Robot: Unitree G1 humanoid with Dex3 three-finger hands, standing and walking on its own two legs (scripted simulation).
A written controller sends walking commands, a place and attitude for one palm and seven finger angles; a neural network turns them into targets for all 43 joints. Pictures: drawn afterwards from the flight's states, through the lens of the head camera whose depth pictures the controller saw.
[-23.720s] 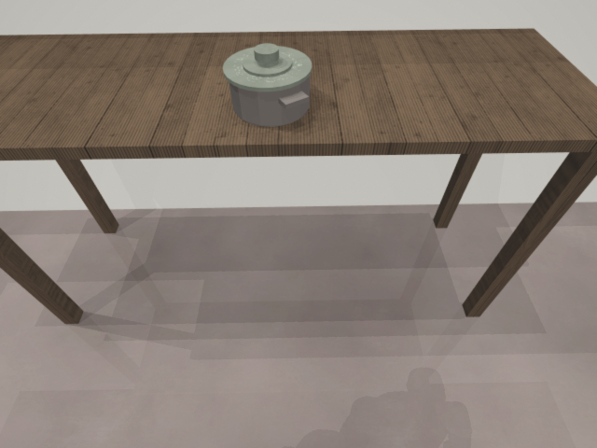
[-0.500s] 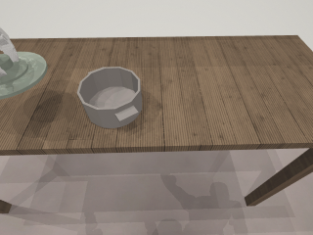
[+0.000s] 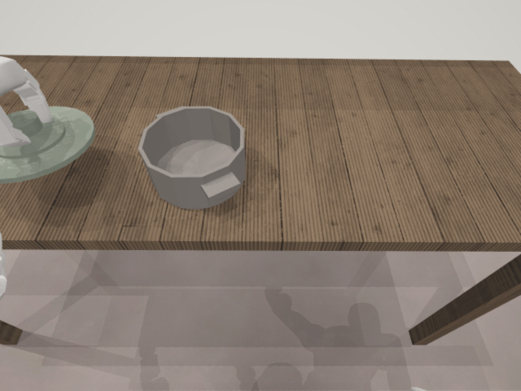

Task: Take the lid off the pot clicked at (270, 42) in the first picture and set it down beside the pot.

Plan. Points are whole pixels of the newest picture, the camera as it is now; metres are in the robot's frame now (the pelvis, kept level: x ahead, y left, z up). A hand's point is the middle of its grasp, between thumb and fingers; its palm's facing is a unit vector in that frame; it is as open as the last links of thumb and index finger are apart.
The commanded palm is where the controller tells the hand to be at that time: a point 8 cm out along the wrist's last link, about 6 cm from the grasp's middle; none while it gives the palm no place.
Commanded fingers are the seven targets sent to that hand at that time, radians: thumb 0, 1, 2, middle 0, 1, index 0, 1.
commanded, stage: lower the lid onto the table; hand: left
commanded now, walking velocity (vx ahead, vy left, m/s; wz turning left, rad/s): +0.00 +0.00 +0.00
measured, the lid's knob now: (21, 124) +0.46 +0.34 +0.17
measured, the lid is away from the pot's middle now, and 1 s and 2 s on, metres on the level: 0.24 0.24 0.24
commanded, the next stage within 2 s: open the fingers wide in 1.34 s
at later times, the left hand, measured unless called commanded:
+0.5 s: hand (27, 133) +0.45 +0.33 +0.16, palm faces -0.38 -0.18 -0.91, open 8.0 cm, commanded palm +0.46 +0.34 +0.23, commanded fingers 0.00 0.53 1.13 -0.94 -1.01 -0.90 -0.93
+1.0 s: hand (34, 155) +0.44 +0.34 +0.12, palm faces -0.45 -0.17 -0.88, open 8.0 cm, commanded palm +0.47 +0.34 +0.19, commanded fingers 0.00 0.53 1.13 -0.94 -1.01 -0.90 -0.93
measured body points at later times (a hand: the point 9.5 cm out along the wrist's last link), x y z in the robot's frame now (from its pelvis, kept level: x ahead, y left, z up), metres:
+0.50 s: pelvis +0.01 +0.00 +0.00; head +0.05 +0.00 +0.45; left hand +0.47 +0.34 +0.21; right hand +0.04 -0.28 -0.12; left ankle +0.04 +0.07 -0.74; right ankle -0.02 -0.13 -0.74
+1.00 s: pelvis +0.00 +0.01 -0.01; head +0.06 +0.02 +0.44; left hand +0.46 +0.34 +0.18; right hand +0.04 -0.28 -0.12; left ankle +0.04 +0.07 -0.74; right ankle -0.02 -0.13 -0.74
